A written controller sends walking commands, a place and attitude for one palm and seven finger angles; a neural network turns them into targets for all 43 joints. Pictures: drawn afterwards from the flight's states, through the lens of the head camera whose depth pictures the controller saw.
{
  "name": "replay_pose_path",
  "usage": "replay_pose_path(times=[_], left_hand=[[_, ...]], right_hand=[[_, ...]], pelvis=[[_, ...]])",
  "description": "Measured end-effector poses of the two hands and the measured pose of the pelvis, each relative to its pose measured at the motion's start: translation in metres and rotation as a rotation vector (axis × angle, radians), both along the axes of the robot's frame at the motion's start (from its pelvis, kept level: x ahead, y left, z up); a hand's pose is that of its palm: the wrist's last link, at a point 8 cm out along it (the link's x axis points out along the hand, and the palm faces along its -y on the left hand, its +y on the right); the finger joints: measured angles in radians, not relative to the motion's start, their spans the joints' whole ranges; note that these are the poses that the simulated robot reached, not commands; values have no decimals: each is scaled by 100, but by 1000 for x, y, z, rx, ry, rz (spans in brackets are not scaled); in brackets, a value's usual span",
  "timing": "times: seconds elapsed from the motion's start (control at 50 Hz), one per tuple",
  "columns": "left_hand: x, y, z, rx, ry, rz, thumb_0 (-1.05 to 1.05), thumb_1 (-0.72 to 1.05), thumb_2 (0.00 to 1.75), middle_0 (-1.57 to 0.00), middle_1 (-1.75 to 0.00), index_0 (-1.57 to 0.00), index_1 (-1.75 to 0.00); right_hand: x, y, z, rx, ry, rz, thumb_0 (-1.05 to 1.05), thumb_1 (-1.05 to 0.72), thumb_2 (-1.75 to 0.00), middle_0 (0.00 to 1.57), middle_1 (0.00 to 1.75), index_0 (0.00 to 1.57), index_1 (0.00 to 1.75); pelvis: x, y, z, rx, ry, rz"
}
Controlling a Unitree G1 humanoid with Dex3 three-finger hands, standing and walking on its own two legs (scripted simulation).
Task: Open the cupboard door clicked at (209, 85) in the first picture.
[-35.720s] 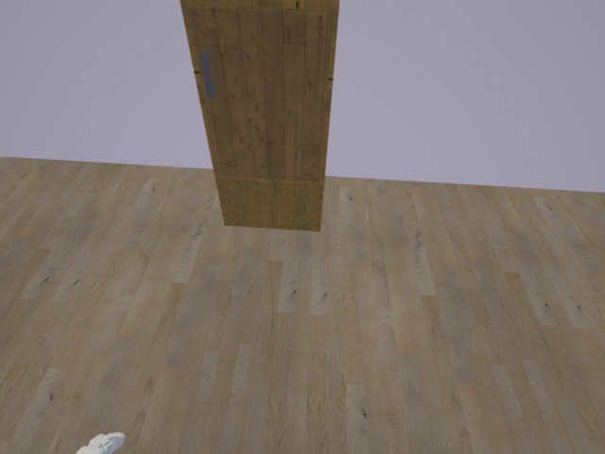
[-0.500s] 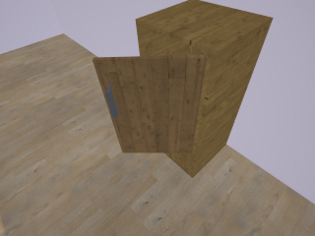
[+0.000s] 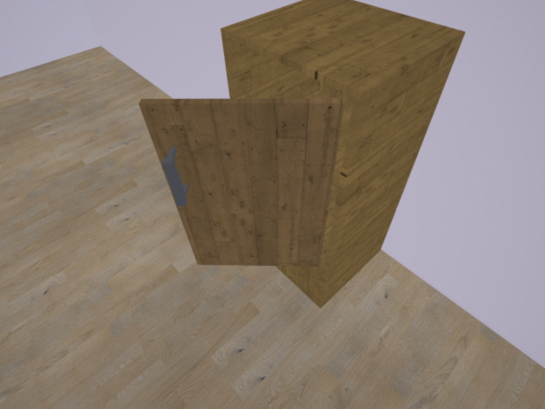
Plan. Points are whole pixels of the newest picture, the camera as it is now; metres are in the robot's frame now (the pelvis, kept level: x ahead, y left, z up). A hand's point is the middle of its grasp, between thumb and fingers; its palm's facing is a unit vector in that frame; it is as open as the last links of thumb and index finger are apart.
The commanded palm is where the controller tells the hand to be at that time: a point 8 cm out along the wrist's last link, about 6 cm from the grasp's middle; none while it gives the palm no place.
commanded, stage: look again from close up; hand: left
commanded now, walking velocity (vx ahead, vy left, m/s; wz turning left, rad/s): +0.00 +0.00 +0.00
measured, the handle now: (177, 176) +0.59 +0.25 -0.03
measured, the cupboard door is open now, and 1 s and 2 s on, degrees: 46 46 46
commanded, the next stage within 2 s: shuffle to correct the standing spot in 0.12 s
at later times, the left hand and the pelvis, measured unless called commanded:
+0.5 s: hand out of the picture +0.02 +0.17 -0.18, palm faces +0.10 -0.98 -0.19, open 7.3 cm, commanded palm none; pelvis +0.03 -0.01 +0.00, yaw +2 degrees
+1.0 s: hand out of the picture +0.12 +0.20 -0.17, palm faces +0.03 -0.97 -0.23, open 7.2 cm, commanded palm none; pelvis +0.07 +0.02 +0.00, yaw +0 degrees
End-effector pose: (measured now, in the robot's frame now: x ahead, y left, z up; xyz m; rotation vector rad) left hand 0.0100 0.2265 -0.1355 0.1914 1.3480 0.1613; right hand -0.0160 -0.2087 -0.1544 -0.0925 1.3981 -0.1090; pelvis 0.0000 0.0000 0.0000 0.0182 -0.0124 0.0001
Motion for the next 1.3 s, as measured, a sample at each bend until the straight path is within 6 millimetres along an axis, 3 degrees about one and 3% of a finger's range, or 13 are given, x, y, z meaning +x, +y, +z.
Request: replay_pose_path(times=[0.18, 0.4, 0.52, 0.64, 0.74, 0.86, 1.04, 1.16, 1.3], left_hand=[[1, -14, -2, -9, 15, 18, 1, 93, 90, -20, -29, -20, -30], [2, -22, -7, -27, 8, 54, 0, 92, 90, -20, -29, -20, -30], [0, -9, -12, -38, 4, 104, 0, 91, 90, -20, -29, -20, -30], [2, 19, -20, -42, 52, 109, 0, 91, 90, -20, -29, -20, -30], [29, 36, -14, -21, 55, 59, 0, 91, 90, -20, -29, -20, -30], [76, 35, -11, -1, -37, 35, 0, 92, 90, -20, -29, -20, -30], [108, 22, -4, 4, -84, 0, 0, 94, 90, -20, -29, -20, -30], [102, 12, -6, 7, -96, -4, 0, 93, 90, -20, -29, -20, -30], [74, 5, -5, 8, -84, 0, -1, 94, 90, -20, -29, -20, -30]], right_hand=[[21, -14, 1, -14, -16, 12, 1, -92, -90, 20, 30, 20, 30], [29, -28, 2, -40, 3, 28, 0, -91, -90, 20, 30, 20, 30], [36, -23, 9, -71, 28, 49, 0, -91, -90, 20, 30, 20, 30], [47, -3, 13, -94, -2, 38, 0, -91, -90, 20, 30, 20, 30], [50, 19, 9, -65, -3, 12, 0, -91, -90, 20, 30, 20, 30], [56, 40, -2, -7, 25, 5, 0, -91, -90, 20, 30, 20, 30], [70, 27, -2, -22, 18, -36, 2, -93, -90, 20, 30, 20, 30], [73, 6, -1, -50, -16, -38, 1, -92, -90, 20, 30, 20, 30], [65, -9, 1, -49, -48, -26, 1, -92, -90, 20, 30, 20, 30]], pelvis=[[10, -11, 0, -1, 1, 4], [20, -16, -2, -14, -3, 18], [27, -3, -3, -22, 3, 38], [37, 20, -6, -5, 7, 22], [47, 32, -6, 0, 20, 6], [60, 30, -8, 17, 15, 10], [68, 22, -4, 3, 10, 4], [55, 11, -6, 10, -2, -5], [37, 0, -5, 7, -15, 0]])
